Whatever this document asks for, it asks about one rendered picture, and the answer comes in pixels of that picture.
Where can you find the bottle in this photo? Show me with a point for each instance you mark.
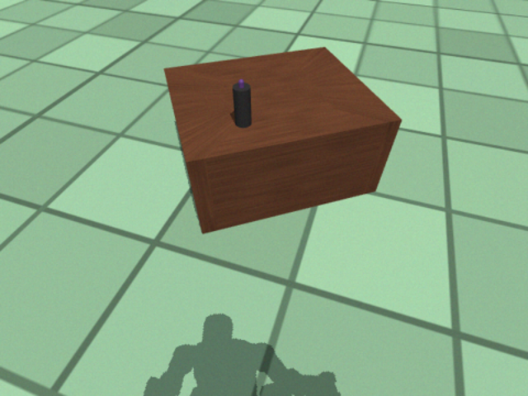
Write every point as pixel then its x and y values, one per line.
pixel 242 104

